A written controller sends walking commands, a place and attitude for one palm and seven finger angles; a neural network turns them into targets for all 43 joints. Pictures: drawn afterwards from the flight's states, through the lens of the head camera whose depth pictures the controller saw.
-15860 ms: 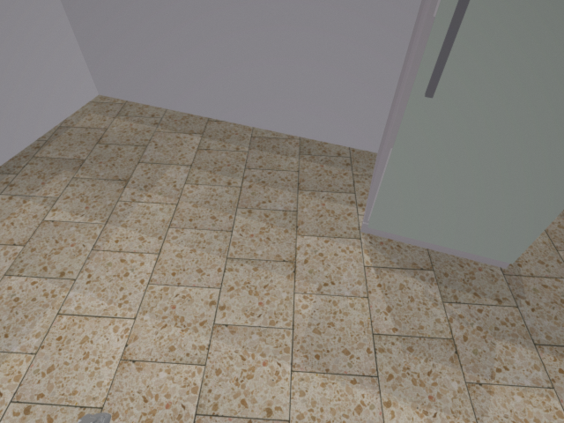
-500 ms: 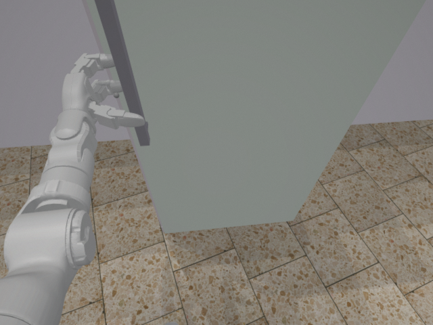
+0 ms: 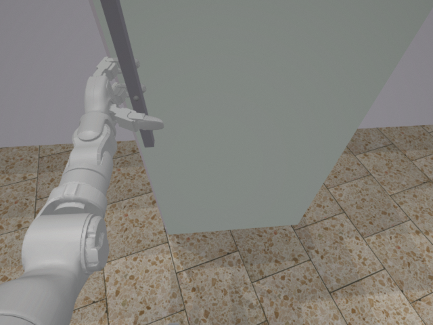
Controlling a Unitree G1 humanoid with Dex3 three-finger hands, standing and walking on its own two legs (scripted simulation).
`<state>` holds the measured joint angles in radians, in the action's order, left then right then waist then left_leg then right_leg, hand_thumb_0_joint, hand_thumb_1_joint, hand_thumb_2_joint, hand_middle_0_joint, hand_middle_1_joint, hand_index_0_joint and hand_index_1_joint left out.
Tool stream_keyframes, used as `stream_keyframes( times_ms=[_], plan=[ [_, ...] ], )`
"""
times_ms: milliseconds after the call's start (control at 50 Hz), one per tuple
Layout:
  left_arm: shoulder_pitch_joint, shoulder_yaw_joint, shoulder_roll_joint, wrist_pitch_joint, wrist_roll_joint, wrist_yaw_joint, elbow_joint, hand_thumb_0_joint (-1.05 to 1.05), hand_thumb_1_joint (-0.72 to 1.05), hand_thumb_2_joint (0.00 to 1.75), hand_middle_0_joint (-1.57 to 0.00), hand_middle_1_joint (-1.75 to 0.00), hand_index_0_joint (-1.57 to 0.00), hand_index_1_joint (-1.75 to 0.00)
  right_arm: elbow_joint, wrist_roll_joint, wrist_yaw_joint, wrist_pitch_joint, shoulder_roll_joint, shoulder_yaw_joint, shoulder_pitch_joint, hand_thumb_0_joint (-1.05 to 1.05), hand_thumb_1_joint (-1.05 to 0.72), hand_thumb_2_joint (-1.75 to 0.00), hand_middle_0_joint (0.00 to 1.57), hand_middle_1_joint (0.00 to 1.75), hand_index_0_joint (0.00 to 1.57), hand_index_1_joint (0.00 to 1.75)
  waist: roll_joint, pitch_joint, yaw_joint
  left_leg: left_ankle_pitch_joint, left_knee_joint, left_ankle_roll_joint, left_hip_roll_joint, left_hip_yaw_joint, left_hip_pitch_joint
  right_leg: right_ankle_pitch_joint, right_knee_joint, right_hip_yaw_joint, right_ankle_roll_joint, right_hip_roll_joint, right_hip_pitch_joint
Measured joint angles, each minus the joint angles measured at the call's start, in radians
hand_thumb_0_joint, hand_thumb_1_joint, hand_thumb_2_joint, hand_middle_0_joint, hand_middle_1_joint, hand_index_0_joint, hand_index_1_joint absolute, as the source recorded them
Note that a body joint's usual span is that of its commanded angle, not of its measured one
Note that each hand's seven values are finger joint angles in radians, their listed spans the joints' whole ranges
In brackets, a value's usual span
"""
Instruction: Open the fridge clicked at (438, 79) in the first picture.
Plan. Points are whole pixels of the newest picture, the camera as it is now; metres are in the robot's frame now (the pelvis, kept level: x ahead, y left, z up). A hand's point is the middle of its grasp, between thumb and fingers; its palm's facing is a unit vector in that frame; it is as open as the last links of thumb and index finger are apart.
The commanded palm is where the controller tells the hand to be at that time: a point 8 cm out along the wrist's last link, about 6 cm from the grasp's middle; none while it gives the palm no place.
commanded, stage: slide the fingers in behind the handle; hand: left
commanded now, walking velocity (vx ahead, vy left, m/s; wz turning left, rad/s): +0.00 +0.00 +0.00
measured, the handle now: (124, 38) +0.53 +0.15 +0.25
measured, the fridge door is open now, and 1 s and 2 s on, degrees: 0 0 0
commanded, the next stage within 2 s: grip the handle and tug to test in 1.02 s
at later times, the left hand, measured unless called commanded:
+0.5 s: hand (148, 97) +0.49 +0.12 +0.16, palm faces +0.07 -1.00 +0.01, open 14.0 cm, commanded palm +0.46 +0.16 +0.16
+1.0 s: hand (148, 98) +0.48 +0.12 +0.16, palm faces +0.06 -1.00 +0.02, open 14.0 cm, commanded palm +0.45 +0.17 +0.16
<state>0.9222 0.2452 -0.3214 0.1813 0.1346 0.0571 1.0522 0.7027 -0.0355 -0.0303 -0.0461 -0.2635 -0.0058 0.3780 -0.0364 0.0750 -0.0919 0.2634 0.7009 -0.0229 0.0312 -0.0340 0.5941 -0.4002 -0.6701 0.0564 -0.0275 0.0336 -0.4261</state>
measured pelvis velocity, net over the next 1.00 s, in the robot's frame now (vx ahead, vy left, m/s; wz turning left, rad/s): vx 0.01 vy -0.01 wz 0.00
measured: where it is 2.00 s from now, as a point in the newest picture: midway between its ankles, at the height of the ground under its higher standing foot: outside the picture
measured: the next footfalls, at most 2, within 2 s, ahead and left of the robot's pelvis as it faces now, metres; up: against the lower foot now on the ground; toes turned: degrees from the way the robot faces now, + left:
none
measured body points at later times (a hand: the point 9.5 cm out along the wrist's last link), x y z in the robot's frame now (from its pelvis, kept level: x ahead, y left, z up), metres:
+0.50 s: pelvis +0.00 -0.02 +0.00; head +0.04 -0.02 +0.45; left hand +0.48 +0.17 +0.16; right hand +0.04 -0.28 -0.12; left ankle +0.05 +0.10 -0.72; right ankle -0.04 -0.10 -0.72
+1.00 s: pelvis +0.01 -0.01 +0.00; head +0.04 -0.02 +0.45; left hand +0.47 +0.17 +0.16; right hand +0.07 -0.27 -0.12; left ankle +0.05 +0.10 -0.72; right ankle -0.04 -0.10 -0.72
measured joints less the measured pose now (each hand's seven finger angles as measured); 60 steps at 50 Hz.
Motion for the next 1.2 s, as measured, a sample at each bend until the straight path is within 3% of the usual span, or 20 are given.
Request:
stream_keyframes(
  times_ms=[140,580,1200],
  plan=[
    [-0.003,-0.001,0.010,0.001,-0.011,-0.030,-0.001,-0.02,-0.50,0.30,-0.31,-1.23,-0.31,-1.21,-0.003,0.002,0.003,0.004,0.003,0.001,0.000,0.01,-0.90,-0.90,0.20,0.30,0.20,0.30,-0.004,-0.001,0.001,-0.001,-0.006,0.005,0.001,0.001,-0.006,-0.003,-0.002,0.001,-0.005,0.001,0.002],
    [-0.035,-0.001,0.025,0.001,-0.001,-0.037,-0.029,-0.02,-0.50,0.30,-0.30,-1.21,-0.30,-1.20,-0.001,-0.001,0.006,0.017,-0.001,0.008,0.002,0.01,-0.90,-0.90,0.20,0.30,0.20,0.30,-0.006,-0.001,0.001,-0.010,-0.036,0.021,0.009,0.004,-0.037,0.001,0.019,0.001,-0.021,0.011,0.028],
    [-0.087,-0.018,0.064,-0.015,0.003,-0.048,-0.096,-0.02,-0.49,0.30,-0.28,-1.21,-0.29,-1.20,-0.009,-0.004,0.008,0.028,0.007,0.007,-0.020,0.01,-0.90,-0.90,0.20,0.30,0.20,0.30,-0.006,0.005,0.016,-0.006,-0.044,0.011,0.001,-0.006,-0.069,0.003,0.032,-0.010,-0.010,0.003,0.059]
  ],
)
